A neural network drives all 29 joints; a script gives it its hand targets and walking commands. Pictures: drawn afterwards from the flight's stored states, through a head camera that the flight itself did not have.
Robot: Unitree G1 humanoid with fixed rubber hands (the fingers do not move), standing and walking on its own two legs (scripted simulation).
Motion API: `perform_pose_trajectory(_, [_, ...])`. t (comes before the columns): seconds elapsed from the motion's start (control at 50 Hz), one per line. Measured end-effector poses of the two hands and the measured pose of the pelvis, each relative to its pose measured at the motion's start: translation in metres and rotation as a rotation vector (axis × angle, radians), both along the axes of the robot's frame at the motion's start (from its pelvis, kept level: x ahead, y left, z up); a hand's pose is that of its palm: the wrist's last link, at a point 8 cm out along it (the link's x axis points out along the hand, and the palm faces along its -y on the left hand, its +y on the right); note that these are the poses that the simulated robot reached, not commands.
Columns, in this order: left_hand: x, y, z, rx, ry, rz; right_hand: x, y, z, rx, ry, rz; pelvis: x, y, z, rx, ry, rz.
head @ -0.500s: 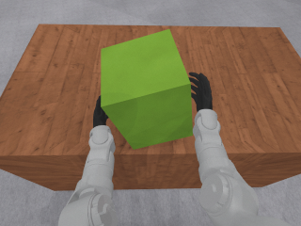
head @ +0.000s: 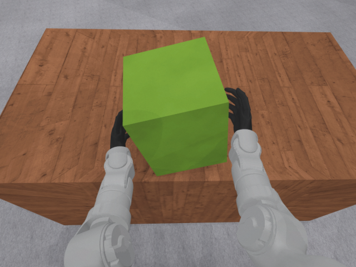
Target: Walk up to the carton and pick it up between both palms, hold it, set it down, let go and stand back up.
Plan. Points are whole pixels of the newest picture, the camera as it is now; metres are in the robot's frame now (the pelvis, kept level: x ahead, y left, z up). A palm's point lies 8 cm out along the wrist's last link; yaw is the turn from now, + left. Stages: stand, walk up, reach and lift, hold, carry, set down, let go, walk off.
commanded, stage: set down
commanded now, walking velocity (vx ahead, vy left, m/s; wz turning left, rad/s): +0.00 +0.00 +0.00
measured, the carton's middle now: (178, 113) +0.49 -0.01 +0.02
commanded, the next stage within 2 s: none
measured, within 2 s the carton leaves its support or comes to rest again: rests again in 0.28 s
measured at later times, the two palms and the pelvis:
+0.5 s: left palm (123, 133) +0.43 +0.12 +0.02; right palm (248, 131) +0.42 -0.18 +0.03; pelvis -0.01 +0.00 -0.01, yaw +0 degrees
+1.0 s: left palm (117, 160) +0.37 +0.14 -0.01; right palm (252, 144) +0.39 -0.18 +0.02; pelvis -0.03 +0.00 -0.01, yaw -1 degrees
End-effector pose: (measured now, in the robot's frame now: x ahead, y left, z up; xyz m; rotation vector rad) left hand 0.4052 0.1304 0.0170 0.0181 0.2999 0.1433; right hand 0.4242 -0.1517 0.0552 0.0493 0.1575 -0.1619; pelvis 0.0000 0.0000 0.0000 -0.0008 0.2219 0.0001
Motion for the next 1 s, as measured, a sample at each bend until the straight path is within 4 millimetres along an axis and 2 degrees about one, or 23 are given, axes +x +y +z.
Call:
perform_pose_trajectory(0.22, [0.008,-0.006,0.0,0.03,0.005,-0.064,-0.003,-0.014,-0.012,-0.116,0.057,0.026,-0.006,0.001,-0.001,-0.001,0.052,-0.002])
perform_pose_trajectory(0.46, [0.027,-0.008,0.001,0.024,-0.024,-0.082,-0.001,-0.025,-0.029,-0.127,0.095,0.024,-0.009,0.002,-0.006,0.0,0.165,-0.007])
perform_pose_trajectory(0.62, [0.025,-0.005,-0.009,0.025,-0.003,-0.083,0.0,-0.028,-0.031,-0.143,0.071,0.05,-0.01,0.001,-0.007,0.001,0.188,-0.009])
perform_pose_trajectory(0.72, [0.018,-0.009,-0.012,0.051,-0.009,-0.107,-0.003,-0.029,-0.034,-0.129,0.054,0.067,-0.011,-0.001,-0.008,0.005,0.195,-0.009])
perform_pose_trajectory(0.86, [-0.007,0.001,-0.028,0.055,0.029,-0.078,-0.015,-0.03,-0.035,-0.159,0.033,0.074,-0.018,-0.001,-0.008,0.005,0.189,-0.01])
perform_pose_trajectory(1.0, [-0.031,0.009,-0.029,0.064,0.006,-0.058,-0.034,-0.032,-0.037,-0.14,0.036,0.08,-0.029,-0.001,-0.008,0.006,0.173,-0.011])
